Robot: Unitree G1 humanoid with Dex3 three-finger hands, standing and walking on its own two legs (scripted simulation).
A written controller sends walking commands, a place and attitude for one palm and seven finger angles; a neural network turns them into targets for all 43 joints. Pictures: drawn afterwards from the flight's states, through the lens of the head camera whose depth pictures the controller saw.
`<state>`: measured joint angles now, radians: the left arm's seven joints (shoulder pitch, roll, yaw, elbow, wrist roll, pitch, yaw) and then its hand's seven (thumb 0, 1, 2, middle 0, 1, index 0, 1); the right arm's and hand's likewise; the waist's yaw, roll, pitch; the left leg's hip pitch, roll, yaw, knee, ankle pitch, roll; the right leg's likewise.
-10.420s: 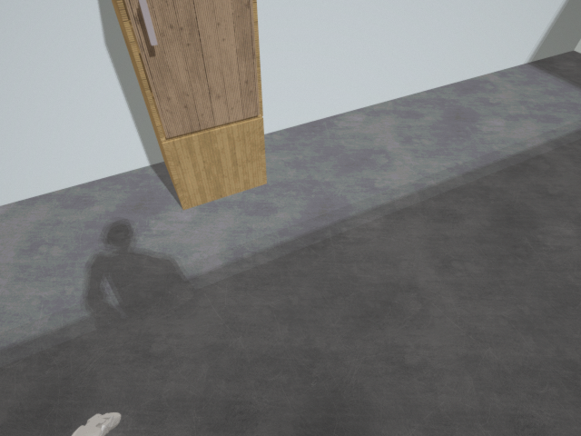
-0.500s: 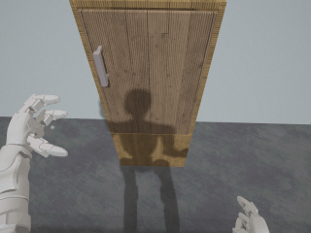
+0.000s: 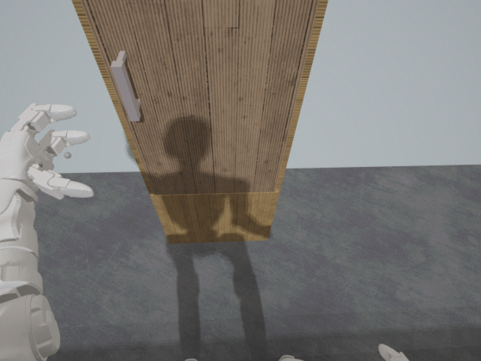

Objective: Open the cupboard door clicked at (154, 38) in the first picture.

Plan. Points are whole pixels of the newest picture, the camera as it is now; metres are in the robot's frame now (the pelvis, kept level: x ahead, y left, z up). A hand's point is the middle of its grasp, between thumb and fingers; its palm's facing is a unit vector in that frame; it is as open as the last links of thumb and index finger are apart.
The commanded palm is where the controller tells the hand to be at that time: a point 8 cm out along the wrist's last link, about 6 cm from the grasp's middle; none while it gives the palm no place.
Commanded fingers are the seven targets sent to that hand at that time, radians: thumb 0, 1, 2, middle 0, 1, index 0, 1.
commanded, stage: move the hooked fingers beside the handle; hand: left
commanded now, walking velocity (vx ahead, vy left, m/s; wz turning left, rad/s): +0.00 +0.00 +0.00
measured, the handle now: (128, 87) +0.59 +0.24 +0.10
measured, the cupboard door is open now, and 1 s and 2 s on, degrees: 0 0 0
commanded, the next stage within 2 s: slide the fingers in behind the handle in 1.72 s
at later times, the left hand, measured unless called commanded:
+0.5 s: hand (82, 123) +0.47 +0.29 +0.12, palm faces +0.04 -1.00 -0.01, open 14.0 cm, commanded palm +0.45 +0.33 +0.11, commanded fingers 0.00 -0.50 0.30 -0.30 -1.20 -0.30 -1.20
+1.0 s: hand (92, 98) +0.53 +0.29 +0.12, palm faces +0.04 -1.00 -0.01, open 14.0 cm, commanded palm +0.51 +0.33 +0.10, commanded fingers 0.00 -0.50 0.30 -0.30 -1.20 -0.30 -1.20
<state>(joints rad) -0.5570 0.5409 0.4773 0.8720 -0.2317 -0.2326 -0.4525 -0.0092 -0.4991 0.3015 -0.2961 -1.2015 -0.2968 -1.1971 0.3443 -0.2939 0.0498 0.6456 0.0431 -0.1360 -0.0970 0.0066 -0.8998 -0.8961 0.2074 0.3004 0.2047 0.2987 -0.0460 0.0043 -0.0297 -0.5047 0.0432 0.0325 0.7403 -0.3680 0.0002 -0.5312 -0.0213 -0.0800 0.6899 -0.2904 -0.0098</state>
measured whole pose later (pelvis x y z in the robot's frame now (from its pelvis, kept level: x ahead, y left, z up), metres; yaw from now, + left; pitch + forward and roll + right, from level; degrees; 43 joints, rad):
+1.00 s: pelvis +0.02 +0.01 -0.01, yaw -2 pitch +19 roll -3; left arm -1.00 0.81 0.54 1.28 -0.08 -0.27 -0.46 -0.01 -0.50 0.30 -0.30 -1.20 -0.30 -1.20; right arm 0.45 -0.29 0.05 0.62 0.00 0.08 -0.05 0.00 -0.90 -0.90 0.21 0.30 0.21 0.30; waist -0.18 0.01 -0.07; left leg -0.74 0.07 0.04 0.83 -0.42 0.01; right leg -0.75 0.00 -0.07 0.72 -0.30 0.01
